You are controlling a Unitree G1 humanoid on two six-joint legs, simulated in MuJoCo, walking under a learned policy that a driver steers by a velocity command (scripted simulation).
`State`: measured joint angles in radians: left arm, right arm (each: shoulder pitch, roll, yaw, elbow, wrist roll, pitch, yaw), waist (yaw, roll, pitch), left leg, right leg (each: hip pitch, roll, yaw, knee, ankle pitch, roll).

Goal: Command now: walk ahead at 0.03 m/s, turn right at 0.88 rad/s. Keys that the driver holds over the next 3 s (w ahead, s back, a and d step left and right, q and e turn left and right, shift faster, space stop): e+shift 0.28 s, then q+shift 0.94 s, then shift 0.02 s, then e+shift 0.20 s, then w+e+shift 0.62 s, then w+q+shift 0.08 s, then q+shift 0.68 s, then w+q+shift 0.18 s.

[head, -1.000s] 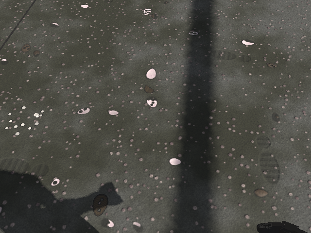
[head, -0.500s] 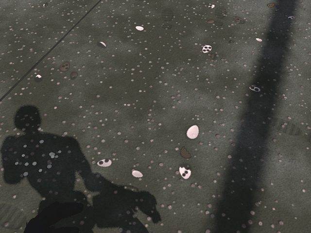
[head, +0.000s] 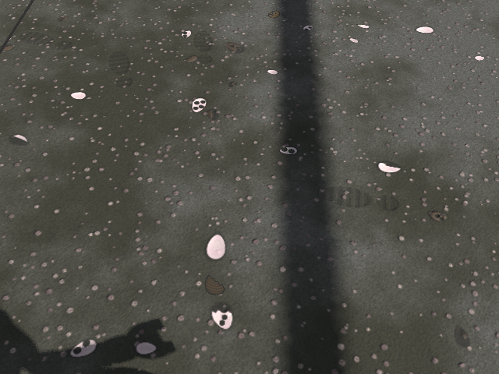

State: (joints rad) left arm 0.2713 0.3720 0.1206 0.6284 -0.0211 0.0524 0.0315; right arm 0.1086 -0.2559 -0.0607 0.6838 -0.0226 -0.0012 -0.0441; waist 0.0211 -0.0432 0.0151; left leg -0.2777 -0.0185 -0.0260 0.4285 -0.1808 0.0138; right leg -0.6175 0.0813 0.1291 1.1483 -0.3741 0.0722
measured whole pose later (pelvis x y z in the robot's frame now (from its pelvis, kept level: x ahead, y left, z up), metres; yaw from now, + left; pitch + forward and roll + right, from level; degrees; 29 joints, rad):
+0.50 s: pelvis +0.01 -0.06 +0.00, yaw -18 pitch +2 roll +1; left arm 0.12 0.23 0.04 0.62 0.03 0.01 0.01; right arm 0.22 -0.32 -0.09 0.78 0.02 0.04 -0.02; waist -0.04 0.05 0.02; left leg -0.53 0.07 0.02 1.05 -0.38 -0.08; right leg -0.28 0.00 -0.06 0.49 -0.25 -0.04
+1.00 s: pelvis +0.04 -0.01 +0.00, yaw +6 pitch +4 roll -3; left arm 0.06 0.33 0.11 0.69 0.01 0.01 0.03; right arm 0.23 -0.33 -0.09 0.61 0.02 0.03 -0.02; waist -0.01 -0.03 0.05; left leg -0.33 -0.03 -0.04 0.50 -0.24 0.07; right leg -0.59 -0.02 0.04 1.16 -0.40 0.07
